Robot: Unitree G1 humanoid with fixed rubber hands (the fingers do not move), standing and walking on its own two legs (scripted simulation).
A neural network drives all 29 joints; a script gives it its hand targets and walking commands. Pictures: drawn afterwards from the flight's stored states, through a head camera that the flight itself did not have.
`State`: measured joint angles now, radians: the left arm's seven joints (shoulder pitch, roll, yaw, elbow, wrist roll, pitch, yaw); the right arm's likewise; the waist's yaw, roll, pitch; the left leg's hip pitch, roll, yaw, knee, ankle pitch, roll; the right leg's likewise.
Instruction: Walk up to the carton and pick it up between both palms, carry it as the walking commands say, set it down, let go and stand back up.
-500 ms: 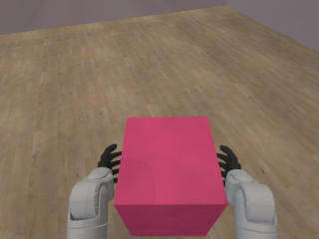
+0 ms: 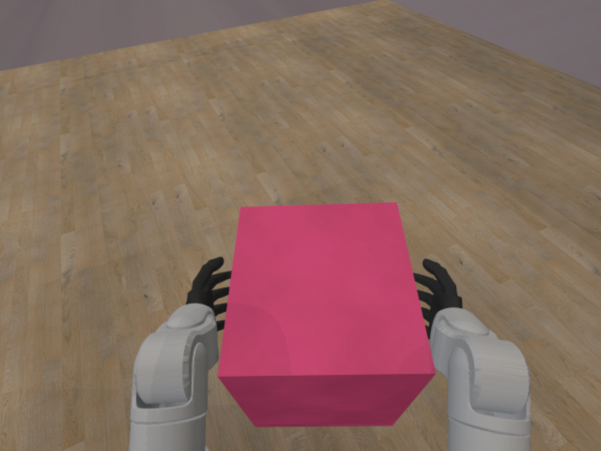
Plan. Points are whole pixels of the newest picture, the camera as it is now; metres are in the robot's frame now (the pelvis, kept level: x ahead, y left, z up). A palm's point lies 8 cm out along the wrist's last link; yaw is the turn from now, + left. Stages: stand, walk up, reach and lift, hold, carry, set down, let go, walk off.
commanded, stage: carry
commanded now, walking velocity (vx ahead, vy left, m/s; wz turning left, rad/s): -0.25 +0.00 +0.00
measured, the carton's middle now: (320, 322) +0.31 -0.02 +0.03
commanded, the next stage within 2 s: none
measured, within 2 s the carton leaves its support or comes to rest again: neither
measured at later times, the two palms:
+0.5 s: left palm out of the picture +0.08 +0.10 +0.08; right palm out of the picture +0.06 -0.19 +0.07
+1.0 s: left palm out of the picture -0.15 +0.19 +0.07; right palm out of the picture -0.12 -0.10 +0.09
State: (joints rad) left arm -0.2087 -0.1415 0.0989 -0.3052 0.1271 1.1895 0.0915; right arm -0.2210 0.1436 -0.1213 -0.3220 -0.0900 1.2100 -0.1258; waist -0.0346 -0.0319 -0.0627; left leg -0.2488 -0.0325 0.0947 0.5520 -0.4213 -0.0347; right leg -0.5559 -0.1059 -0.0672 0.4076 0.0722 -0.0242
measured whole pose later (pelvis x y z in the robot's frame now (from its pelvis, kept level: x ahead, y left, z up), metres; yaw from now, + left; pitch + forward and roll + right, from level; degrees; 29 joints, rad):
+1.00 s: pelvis -0.40 +0.02 +0.02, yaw +1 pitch +3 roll -3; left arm -0.16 -0.13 0.09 -0.33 0.08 1.21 0.13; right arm -0.17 0.14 -0.08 -0.31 -0.10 1.20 -0.11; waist 0.07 0.01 -0.02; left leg -0.38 0.06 0.03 0.53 -0.21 0.02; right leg -0.59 -0.02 -0.05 1.03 -0.43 0.03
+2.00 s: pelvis -0.76 +0.01 +0.01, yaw +0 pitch +1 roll -1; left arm -0.17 -0.14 0.06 -0.25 0.11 1.22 0.12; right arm -0.15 0.13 -0.11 -0.29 -0.12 1.22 -0.09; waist 0.01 0.03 -0.08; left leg -0.42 0.05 0.04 0.52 -0.15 -0.01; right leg -0.28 -0.03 -0.07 0.53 -0.26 0.02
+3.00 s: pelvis -0.84 +0.00 +0.00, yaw +0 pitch +2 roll -1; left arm -0.19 -0.14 0.09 -0.32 0.11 1.21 0.12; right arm -0.19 0.14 -0.11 -0.31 -0.10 1.20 -0.10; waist 0.01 0.02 0.00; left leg -0.50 0.06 0.07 0.60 -0.14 0.00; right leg -0.43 -0.04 -0.09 0.64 -0.23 0.00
